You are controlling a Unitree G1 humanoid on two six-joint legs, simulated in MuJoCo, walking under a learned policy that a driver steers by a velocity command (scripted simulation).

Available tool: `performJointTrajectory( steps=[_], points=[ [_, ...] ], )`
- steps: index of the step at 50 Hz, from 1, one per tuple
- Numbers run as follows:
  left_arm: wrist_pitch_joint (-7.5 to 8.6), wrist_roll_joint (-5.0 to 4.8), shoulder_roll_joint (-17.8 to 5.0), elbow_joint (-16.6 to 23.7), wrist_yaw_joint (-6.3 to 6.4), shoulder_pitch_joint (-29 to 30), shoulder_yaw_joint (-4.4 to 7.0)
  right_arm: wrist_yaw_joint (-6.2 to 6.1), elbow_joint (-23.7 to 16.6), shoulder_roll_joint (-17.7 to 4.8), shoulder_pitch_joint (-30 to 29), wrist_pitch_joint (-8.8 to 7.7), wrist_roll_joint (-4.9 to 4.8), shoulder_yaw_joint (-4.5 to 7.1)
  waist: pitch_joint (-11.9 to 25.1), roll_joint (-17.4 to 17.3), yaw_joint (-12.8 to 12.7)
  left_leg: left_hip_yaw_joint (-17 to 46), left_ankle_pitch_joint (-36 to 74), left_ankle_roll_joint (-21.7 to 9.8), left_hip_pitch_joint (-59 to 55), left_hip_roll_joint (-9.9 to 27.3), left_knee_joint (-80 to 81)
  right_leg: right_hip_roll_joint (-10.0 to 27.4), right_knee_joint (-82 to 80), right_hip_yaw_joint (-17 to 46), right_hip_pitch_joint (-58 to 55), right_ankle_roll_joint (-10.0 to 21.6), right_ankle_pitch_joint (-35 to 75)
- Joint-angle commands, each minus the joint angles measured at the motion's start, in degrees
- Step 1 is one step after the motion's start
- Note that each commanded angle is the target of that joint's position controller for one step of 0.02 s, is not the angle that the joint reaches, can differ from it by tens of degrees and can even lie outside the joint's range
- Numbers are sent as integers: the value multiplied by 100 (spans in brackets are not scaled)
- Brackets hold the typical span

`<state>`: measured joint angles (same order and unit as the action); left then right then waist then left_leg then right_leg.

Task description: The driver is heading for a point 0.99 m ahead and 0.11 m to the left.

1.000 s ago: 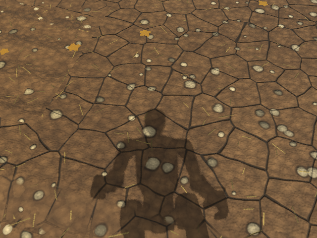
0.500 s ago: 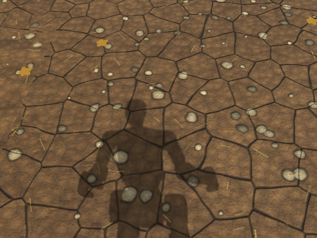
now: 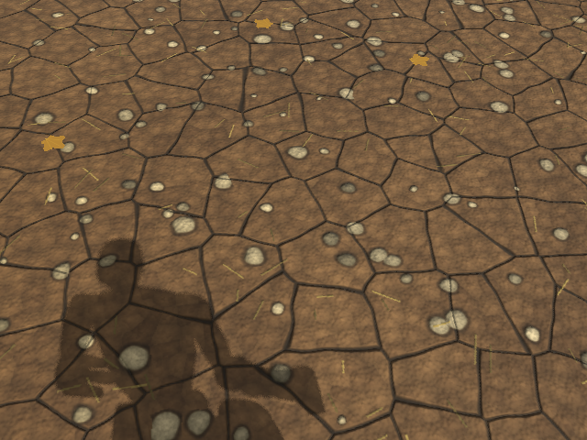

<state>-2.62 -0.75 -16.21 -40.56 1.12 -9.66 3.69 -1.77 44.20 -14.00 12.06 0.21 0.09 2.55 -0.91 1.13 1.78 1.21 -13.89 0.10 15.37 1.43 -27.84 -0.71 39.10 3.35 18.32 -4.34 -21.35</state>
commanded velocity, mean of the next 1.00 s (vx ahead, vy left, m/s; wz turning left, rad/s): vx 0.00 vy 0.00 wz -0.04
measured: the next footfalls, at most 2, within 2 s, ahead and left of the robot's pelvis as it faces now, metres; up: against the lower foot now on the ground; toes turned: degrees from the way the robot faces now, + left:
right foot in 0.04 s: +0.02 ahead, -0.14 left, +0.00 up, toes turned +2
right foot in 1.90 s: +0.30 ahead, -0.10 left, +0.00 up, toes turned -1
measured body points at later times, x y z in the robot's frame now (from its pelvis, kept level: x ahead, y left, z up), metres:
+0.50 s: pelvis +0.00 -0.03 +0.00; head +0.01 -0.03 +0.44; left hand +0.12 +0.22 -0.13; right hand +0.07 -0.30 -0.14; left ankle +0.01 +0.12 -0.74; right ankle -0.02 -0.14 -0.74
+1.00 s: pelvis +0.00 -0.02 +0.00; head +0.01 -0.02 +0.45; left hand +0.06 +0.23 -0.15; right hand +0.03 -0.28 -0.15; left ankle +0.01 +0.12 -0.74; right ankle -0.02 -0.14 -0.74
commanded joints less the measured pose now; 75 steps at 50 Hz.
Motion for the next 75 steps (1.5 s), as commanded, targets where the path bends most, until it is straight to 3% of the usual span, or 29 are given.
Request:
performJointTrajectory(
  steps=[1,2,3,4,5,6,9,21,44,65,67,69,70,72,73,75],
  points=[
    [92,29,-441,252,-19,-145,98,15,-176,-1004,116,-52,-118,219,365,-1133,-159,956,2324,-922,-497,958,410,-97,-2043,-328,-782,256,1355],
    [86,77,-637,280,14,-188,121,39,-123,-925,290,-123,-74,178,503,-880,-112,905,1876,-602,-134,875,345,236,-2059,95,-1421,440,1957],
    [59,146,-1035,308,72,-313,186,108,-196,-698,358,-228,125,96,833,84,57,454,996,-253,297,479,-173,979,-1576,782,-2023,716,3530],
    [55,175,-799,229,23,-31,120,132,-188,-452,386,-286,144,33,822,854,223,73,-28,46,65,183,91,1162,-1495,833,-1341,1149,3105],
    [102,169,-436,318,-47,175,46,120,-162,-667,39,-281,182,56,605,558,13,52,206,218,-189,173,109,928,-1583,766,-991,1115,2185],
    [139,205,-366,252,-68,109,27,116,-139,-765,-152,-268,146,96,473,390,-95,6,410,233,-176,120,75,695,-1606,615,-890,936,1692],
    [256,165,-470,136,-74,22,21,49,-60,-734,-79,-163,92,105,134,423,-60,36,677,204,-282,146,73,560,-1622,537,-510,756,1539],
    [333,134,-330,-247,-46,-89,-42,-33,476,-693,47,-102,46,137,65,-17,-62,29,822,236,-577,164,152,375,-1590,386,-407,695,1391],
    [312,89,-250,-1313,56,-429,-105,-113,1404,-532,213,-49,4,87,-111,-96,-105,-55,747,156,-529,93,284,148,-1603,69,-484,575,1364],
    [294,69,-98,-1861,93,-744,-200,-124,1790,-306,495,-38,-9,-17,-226,-122,-137,-100,606,111,-421,24,320,91,-1633,-41,-429,529,1231],
    [266,31,-131,-1945,118,-883,-182,-137,1873,-241,635,-20,-45,-25,-173,-31,-153,-329,-811,45,-344,-200,139,-10,-1694,-81,-375,639,-422],
    [276,-22,-327,-1882,136,-917,-116,-150,1776,-297,524,-58,-73,-3,-642,133,-215,-354,-2184,-112,270,-278,-147,202,-1902,294,54,914,-2204],
    [330,-46,-399,-1870,125,-1018,-91,-131,1701,-219,442,-129,-80,-21,-817,294,-266,-343,-2184,-162,571,-259,-358,472,-2088,685,76,1074,-2560],
    [457,-97,-636,-1919,84,-1334,7,-32,1586,23,335,-331,-110,-69,-818,900,-364,-516,-1328,-169,997,-300,-1258,1255,-2628,1844,-285,1504,-2857],
    [496,-109,-680,-1899,71,-1306,37,26,1542,39,302,-419,-131,-72,-865,1001,-340,-369,-1120,-268,936,-168,-1584,1569,-2815,2324,-113,1701,-2789],
    [539,-125,-565,-1695,39,-773,4,113,1602,49,656,-546,-195,-60,-930,875,33,-332,-1203,-531,292,-82,-933,1491,-2692,2038,321,1589,-2316]
  ],
)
